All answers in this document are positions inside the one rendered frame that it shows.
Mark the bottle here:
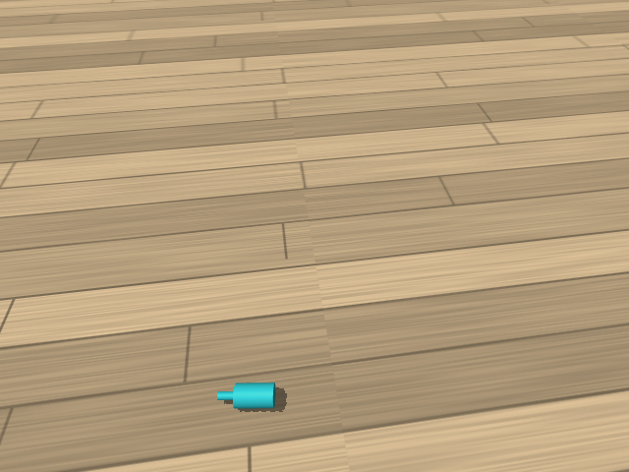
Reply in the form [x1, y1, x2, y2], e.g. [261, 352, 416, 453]
[217, 383, 275, 409]

